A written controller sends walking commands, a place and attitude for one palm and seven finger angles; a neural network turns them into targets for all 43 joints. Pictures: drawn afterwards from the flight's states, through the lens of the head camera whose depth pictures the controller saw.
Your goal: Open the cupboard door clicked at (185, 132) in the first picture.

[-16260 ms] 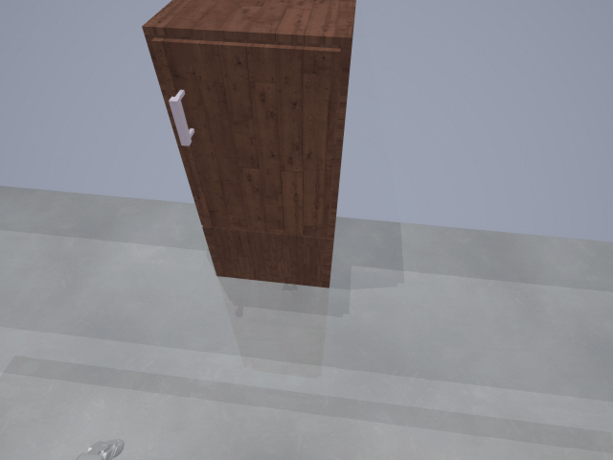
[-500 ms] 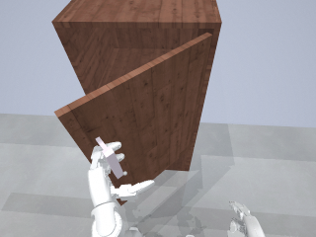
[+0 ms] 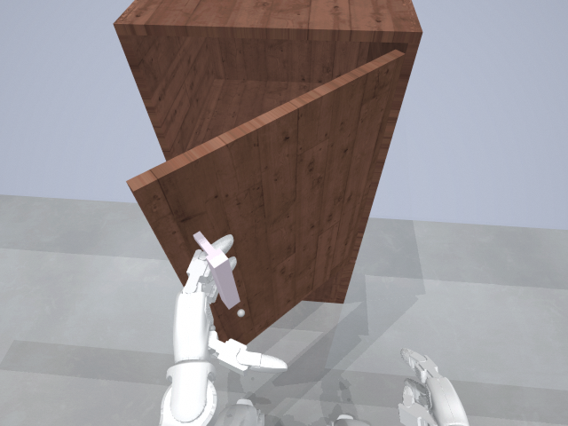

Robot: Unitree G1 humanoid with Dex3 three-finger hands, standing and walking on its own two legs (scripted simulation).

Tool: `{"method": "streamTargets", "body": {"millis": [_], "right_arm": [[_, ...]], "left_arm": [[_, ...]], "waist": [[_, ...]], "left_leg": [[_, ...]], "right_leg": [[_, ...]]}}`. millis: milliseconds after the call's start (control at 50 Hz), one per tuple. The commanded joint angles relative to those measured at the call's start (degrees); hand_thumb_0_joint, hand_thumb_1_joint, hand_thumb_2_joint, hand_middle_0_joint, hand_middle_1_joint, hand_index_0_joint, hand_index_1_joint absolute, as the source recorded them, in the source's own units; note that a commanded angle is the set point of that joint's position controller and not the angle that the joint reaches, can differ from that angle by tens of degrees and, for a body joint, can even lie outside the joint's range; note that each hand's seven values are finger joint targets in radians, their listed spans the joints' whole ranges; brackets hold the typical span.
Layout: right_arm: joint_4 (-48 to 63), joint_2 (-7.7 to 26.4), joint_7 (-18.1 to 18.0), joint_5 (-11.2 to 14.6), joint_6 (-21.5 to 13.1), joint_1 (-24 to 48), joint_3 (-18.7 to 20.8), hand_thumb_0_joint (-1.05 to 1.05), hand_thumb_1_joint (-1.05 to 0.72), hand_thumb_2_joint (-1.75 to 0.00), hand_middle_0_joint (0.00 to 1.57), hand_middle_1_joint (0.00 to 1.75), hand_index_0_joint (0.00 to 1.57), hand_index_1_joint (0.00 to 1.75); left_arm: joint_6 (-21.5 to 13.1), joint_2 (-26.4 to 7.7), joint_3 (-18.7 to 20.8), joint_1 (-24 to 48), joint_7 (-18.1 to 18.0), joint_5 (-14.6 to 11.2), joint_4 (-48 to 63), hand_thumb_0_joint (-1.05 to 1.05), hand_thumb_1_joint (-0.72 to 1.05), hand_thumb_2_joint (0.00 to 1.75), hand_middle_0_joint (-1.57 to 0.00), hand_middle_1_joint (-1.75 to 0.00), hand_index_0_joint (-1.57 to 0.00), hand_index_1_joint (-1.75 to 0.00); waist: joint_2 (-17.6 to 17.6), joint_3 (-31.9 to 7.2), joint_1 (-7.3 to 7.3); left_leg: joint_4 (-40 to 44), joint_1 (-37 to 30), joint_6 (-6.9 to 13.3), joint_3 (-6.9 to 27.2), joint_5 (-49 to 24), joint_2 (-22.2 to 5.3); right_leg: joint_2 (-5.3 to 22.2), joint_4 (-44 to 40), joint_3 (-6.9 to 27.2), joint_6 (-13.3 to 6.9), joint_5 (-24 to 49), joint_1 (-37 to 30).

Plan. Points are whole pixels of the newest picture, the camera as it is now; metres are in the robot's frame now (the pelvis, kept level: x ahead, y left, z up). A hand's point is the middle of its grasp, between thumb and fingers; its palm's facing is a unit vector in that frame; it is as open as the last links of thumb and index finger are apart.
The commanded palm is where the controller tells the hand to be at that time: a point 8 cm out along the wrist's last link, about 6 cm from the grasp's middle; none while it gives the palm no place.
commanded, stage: slide the hand sideways off the handle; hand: left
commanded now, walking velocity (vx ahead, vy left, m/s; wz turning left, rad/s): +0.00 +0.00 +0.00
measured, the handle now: (216, 271) +0.31 +0.12 +0.06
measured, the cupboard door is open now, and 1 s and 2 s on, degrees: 44 46 46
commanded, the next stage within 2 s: draw the hand back to the body in 1.10 s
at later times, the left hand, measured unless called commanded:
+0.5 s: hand (212, 353) +0.21 +0.10 +0.05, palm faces -0.10 -1.00 +0.00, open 16.2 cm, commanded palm +0.19 +0.16 +0.05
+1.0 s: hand (165, 380) +0.18 +0.15 +0.05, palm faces -0.01 -1.00 -0.03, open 16.1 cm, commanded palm +0.14 +0.21 +0.05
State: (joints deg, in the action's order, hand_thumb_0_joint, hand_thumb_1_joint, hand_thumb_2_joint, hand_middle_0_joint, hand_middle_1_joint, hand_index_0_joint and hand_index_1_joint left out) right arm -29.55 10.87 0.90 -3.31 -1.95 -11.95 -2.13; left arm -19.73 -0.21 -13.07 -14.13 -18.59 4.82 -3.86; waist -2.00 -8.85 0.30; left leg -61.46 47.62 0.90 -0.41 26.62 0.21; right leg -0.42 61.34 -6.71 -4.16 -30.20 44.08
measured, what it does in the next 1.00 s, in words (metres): stands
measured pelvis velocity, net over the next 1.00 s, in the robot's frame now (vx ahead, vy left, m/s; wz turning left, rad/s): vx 0.00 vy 0.01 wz -0.02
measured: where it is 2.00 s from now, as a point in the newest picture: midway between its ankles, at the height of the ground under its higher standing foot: outside the picture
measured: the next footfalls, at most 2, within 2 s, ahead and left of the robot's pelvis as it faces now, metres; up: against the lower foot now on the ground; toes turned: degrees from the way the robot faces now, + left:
none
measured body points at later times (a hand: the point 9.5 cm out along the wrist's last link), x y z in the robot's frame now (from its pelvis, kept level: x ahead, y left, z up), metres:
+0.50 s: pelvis +0.00 +0.03 -0.01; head +0.04 +0.02 +0.44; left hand +0.21 +0.16 +0.06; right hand +0.18 -0.19 -0.08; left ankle +0.04 +0.11 -0.66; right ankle +0.00 -0.08 -0.66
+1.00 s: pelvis +0.00 +0.01 -0.02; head +0.05 +0.01 +0.43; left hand +0.17 +0.20 +0.06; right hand +0.19 -0.21 -0.09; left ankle +0.04 +0.11 -0.66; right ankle +0.00 -0.08 -0.66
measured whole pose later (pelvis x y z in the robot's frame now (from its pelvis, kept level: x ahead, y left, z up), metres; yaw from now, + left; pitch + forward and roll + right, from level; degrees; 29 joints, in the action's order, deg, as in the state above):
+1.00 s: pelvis +0.00 +0.01 -0.02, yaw -1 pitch +14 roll -2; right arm -22.6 12.8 -0.9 0.5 -2.9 -13.8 -0.3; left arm -22.1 -10.0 -1.4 -38.2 6.8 -10.3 15.4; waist -2.8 -9.3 1.2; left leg -68.5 52.1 1.6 -0.3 30.3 -0.9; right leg -1.4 66.3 -6.8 -3.5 -32.5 47.8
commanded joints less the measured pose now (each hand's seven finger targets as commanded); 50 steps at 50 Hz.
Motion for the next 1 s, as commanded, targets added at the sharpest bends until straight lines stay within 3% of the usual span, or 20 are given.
{"method": "streamTargets", "body": {"millis": [0, 20, 40, 60, 100, 140, 200, 220, 240, 280, 380, 400, 460, 520, 600, 620, 660, 820, 980], "right_arm": [[10.3, 7.1, -1.4, 1.7, -3.7, 1.5, 2.6, 0.00, -0.90, -0.90, 0.20, 0.30, 0.20, 0.30], [11.2, 7.0, -1.5, 2.5, -4.0, 2.0, 2.4, 0.00, -0.90, -0.90, 0.20, 0.30, 0.20, 0.30], [11.8, 6.9, -1.8, 3.1, -4.4, 2.3, 2.2, 0.00, -0.90, -0.90, 0.20, 0.30, 0.20, 0.30], [12.5, 7.2, -2.1, 3.4, -4.8, 2.7, 2.3, 0.00, -0.90, -0.90, 0.20, 0.30, 0.20, 0.30], [13.4, 7.6, -2.2, 3.8, -5.3, 3.2, 2.4, 0.00, -0.90, -0.90, 0.20, 0.30, 0.20, 0.30], [13.8, 7.5, -1.6, 3.6, -5.4, 3.4, 2.3, 0.00, -0.90, -0.90, 0.20, 0.30, 0.20, 0.30], [14.6, 7.5, -0.5, 2.8, -4.8, 2.0, 2.8, 0.00, -0.90, -0.90, 0.20, 0.30, 0.20, 0.30], [14.9, 7.5, -0.2, 2.6, -4.5, 1.5, 2.9, 0.00, -0.90, -0.90, 0.20, 0.30, 0.20, 0.30], [15.2, 7.3, 0.2, 2.5, -4.3, 1.7, 3.0, 0.00, -0.90, -0.90, 0.20, 0.30, 0.20, 0.30], [15.8, 7.2, 0.5, 2.4, -4.0, 1.3, 3.1, 0.00, -0.90, -0.90, 0.20, 0.30, 0.20, 0.30], [16.8, 7.4, -0.1, 2.8, -3.4, 1.3, 2.9, 0.00, -0.90, -0.90, 0.20, 0.30, 0.20, 0.30], [16.9, 7.6, -0.3, 2.9, -3.4, 1.5, 2.9, 0.00, -0.90, -0.90, 0.20, 0.30, 0.20, 0.30], [17.0, 7.6, -0.7, 3.1, -3.5, 1.1, 2.6, 0.00, -0.90, -0.90, 0.20, 0.30, 0.20, 0.30], [17.2, 7.8, -1.1, 3.1, -3.7, 1.0, 2.7, 0.00, -0.90, -0.90, 0.20, 0.30, 0.20, 0.30], [17.5, 7.4, -1.1, 3.2, -3.9, 0.8, 3.0, 0.00, -0.90, -0.90, 0.20, 0.30, 0.20, 0.30], [17.4, 7.4, -1.2, 3.2, -3.8, 0.7, 3.2, 0.00, -0.90, -0.90, 0.20, 0.30, 0.20, 0.30], [17.1, 7.5, -1.4, 3.3, -3.6, 0.8, 3.2, 0.00, -0.90, -0.90, 0.20, 0.30, 0.20, 0.30], [16.9, 7.1, -1.9, 3.7, -3.8, 1.2, 3.9, 0.00, -0.90, -0.90, 0.20, 0.30, 0.20, 0.30], [16.3, 7.7, -3.0, 4.0, -4.7, 1.5, 4.2, 0.00, -0.90, -0.90, 0.20, 0.30, 0.20, 0.30]], "left_arm": [[-7.0, -3.9, -6.1, 10.1, 19.6, -2.2, 17.2, 0.00, -0.50, 0.30, -0.15, -0.30, -0.15, -0.30], [-6.2, -2.3, -5.9, 9.2, 22.0, -5.6, 17.6, 0.00, -0.50, 0.30, -0.15, -0.30, -0.15, -0.30], [-5.3, -0.4, -5.7, 8.4, 23.1, -8.9, 17.1, 0.00, -0.50, 0.30, -0.15, -0.30, -0.15, -0.30], [-4.5, -0.8, -3.2, 6.5, 23.3, -11.5, 17.5, 0.00, -0.50, 0.30, -0.15, -0.30, -0.15, -0.30], [-3.1, -1.1, 0.0, 2.3, 21.6, -13.9, 17.8, 0.00, -0.50, 0.30, -0.15, -0.30, -0.15, -0.30], [-2.8, -1.6, 1.1, 0.8, 18.3, -12.7, 18.9, 0.00, -0.50, 0.30, -0.15, -0.30, -0.15, -0.30], [-3.6, -3.4, 1.4, -3.4, 13.9, -7.6, 20.2, 0.00, -0.50, 0.30, -0.15, -0.30, -0.15, -0.30], [-3.6, -4.4, 2.2, -5.3, 13.0, -6.1, 19.9, 0.00, -0.50, 0.30, -0.15, -0.30, -0.15, -0.30], [-3.9, -3.8, 0.9, -5.0, 12.5, -5.0, 21.0, 0.00, -0.50, 0.30, -0.15, -0.30, -0.15, -0.30], [-4.4, -4.5, 0.9, -7.0, 12.4, -4.1, 23.1, 0.00, -0.50, 0.30, -0.15, -0.30, -0.15, -0.30], [-4.7, -6.1, 2.2, -8.6, 14.4, -6.2, 27.1, 0.00, -0.50, 0.30, -0.15, -0.30, -0.15, -0.30], [-4.8, -6.5, 2.6, -9.0, 14.8, -6.6, 28.2, 0.00, -0.50, 0.30, -0.15, -0.30, -0.15, -0.30], [-3.9, -5.9, 2.7, -11.4, 16.1, -8.2, 26.9, 0.00, -0.50, 0.30, -0.15, -0.30, -0.15, -0.30], [-3.7, -7.4, 5.3, -14.3, 16.9, -9.4, 27.8, 0.00, -0.50, 0.30, -0.15, -0.30, -0.15, -0.30], [-3.8, -7.4, 5.6, -17.8, 18.1, -10.1, 29.5, 0.00, -0.50, 0.30, -0.15, -0.30, -0.15, -0.30], [-3.8, -9.1, 7.9, -19.5, 18.2, -10.4, 29.3, 0.00, -0.50, 0.30, -0.15, -0.30, -0.15, -0.30], [-3.9, -9.9, 8.7, -19.2, 18.8, -10.5, 29.1, 0.00, -0.50, 0.30, -0.15, -0.30, -0.15, -0.30], [-5.7, -11.8, 12.7, -25.8, 23.1, -14.2, 31.3, 0.00, -0.50, 0.30, -0.15, -0.30, -0.15, -0.30], [-7.5, -13.6, 14.0, -24.6, 28.3, -16.7, 32.0, 0.00, -0.50, 0.30, -0.15, -0.30, -0.15, -0.30]], "waist": [[2.6, -12.8, -3.68], [2.1, -12.5, -3.39], [4.0, -10.3, -3.45], [5.6, -10.1, -2.45], [7.1, -9.2, -1.28], [4.3, -8.5, -0.58], [4.2, -8.3, -0.57], [4.3, -8.4, -0.07], [3.0, -8.2, -0.57], [1.9, -8.5, -0.41], [1.8, -8.5, -0.82], [0.4, -8.5, -0.69], [2.4, -6.9, -1.25], [2.8, -8.4, -0.15], [2.5, -9.4, -0.04], [2.6, -10.0, 0.67], [3.0, -8.7, 0.02], [1.3, -10.4, 1.12], [1.7, -8.2, -0.55]], "left_leg": [[5.5, -9.2, 1.5, 2.9, -10.3, 0.9], [6.2, -9.9, 1.5, 3.0, -9.8, 0.7], [7.0, -9.7, 1.4, 3.2, -7.6, 0.7], [7.5, -9.3, 1.2, 3.2, -6.2, 0.7], [8.5, -9.0, 0.8, 3.4, -4.4, 0.5], [9.0, -9.1, 0.7, 3.7, -4.3, 0.6], [8.2, -8.4, 0.6, 3.9, -5.7, 0.2], [8.1, -7.5, 0.5, 4.0, -5.9, 0.1], [7.6, -7.6, 0.6, 3.9, -5.9, 0.1], [7.4, -7.4, 0.4, 3.8, -5.5, 0.1], [7.2, -7.0, 0.5, 4.0, -3.7, 0.0], [7.3, -7.3, 0.4, 4.2, -3.3, -0.1], [7.1, -6.1, 0.5, 4.3, -2.6, 0.0], [7.0, -6.1, 0.4, 4.5, -4.4, 0.0], [6.2, -6.5, 0.3, 4.0, -6.9, 0.1], [6.0, -6.1, 0.2, 4.1, -8.2, 0.1], [5.2, -5.0, 0.3, 3.6, -7.6, 0.2], [3.5, -3.9, 0.2, 3.1, -10.8, 0.6], [0.7, -0.4, 0.5, 3.0, -7.1, 0.5]], "right_leg": [[1.6, -10.7, 9.0, 2.4, 20.5, -7.7], [1.1, -11.5, 8.7, 2.0, 18.4, -7.8], [0.7, -12.6, 7.8, 2.3, 14.9, -7.1], [0.5, -13.5, 7.5, 2.4, 11.9, -7.4], [0.1, -14.1, 6.5, 2.4, 7.4, -6.9], [-0.1, -12.0, 5.0, 2.0, 7.0, -5.0], [-0.2, -9.1, 4.4, 1.7, 8.6, -2.5], [-0.4, -8.3, 4.3, 1.5, 8.6, -2.6], [-0.3, -8.0, 4.6, 1.5, 8.8, -1.5], [-0.3, -7.6, 4.7, 1.4, 8.5, -1.5], [-0.8, -8.2, 5.0, 1.5, 7.0, -1.5], [-0.9, -7.9, 4.8, 1.5, 6.5, -1.1], [-1.1, -8.4, 4.6, 1.8, 6.2, -1.0], [-1.3, -7.6, 4.3, 1.6, 7.8, -2.3], [-1.4, -6.7, 4.1, 1.8, 10.8, -2.5], [-1.5, -6.2, 4.1, 1.7, 12.1, -3.3], [-1.3, -6.4, 4.5, 1.9, 12.1, -2.7], [-1.5, -5.6, 5.5, 1.9, 16.4, -5.1], [-1.0, -6.6, 7.5, 2.5, 11.6, -2.4]]}}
